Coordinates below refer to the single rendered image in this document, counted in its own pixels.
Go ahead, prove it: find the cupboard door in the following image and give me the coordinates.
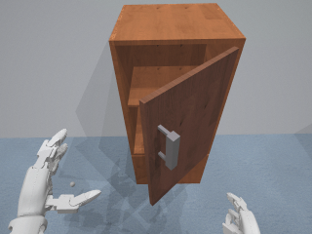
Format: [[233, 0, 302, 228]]
[[138, 46, 240, 207]]

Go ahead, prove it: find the handle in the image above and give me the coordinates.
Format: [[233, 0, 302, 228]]
[[157, 125, 180, 170]]

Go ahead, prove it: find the right robot hand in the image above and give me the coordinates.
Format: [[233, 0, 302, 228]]
[[222, 192, 260, 234]]

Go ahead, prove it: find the robot left forearm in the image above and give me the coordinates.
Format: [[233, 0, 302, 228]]
[[8, 214, 48, 234]]

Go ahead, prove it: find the left robot hand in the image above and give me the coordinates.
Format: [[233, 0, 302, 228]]
[[17, 129, 101, 217]]

